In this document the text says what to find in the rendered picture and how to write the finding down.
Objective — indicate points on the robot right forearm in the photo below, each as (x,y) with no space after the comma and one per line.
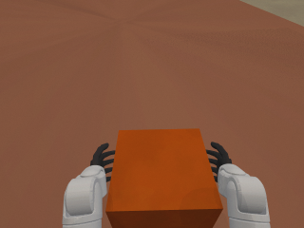
(247,204)

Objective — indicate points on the right robot hand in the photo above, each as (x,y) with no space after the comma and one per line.
(222,158)

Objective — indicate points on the carton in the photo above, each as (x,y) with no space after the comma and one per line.
(162,178)

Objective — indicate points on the robot left forearm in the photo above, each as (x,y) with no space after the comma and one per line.
(83,199)

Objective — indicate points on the left robot hand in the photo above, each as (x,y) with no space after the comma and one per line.
(98,159)

